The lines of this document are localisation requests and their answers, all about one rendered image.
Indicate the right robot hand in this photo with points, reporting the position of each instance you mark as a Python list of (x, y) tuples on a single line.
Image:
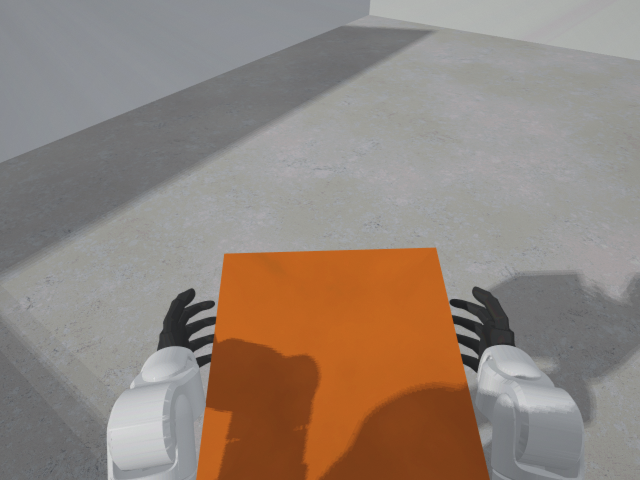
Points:
[(495, 330)]

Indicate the robot left forearm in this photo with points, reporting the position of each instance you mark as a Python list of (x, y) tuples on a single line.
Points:
[(150, 433)]

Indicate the left robot hand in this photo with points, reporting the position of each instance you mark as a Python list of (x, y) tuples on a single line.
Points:
[(175, 331)]

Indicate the robot right forearm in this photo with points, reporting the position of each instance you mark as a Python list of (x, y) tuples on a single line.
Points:
[(538, 430)]

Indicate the carton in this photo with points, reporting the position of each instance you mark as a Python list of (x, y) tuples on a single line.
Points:
[(337, 365)]

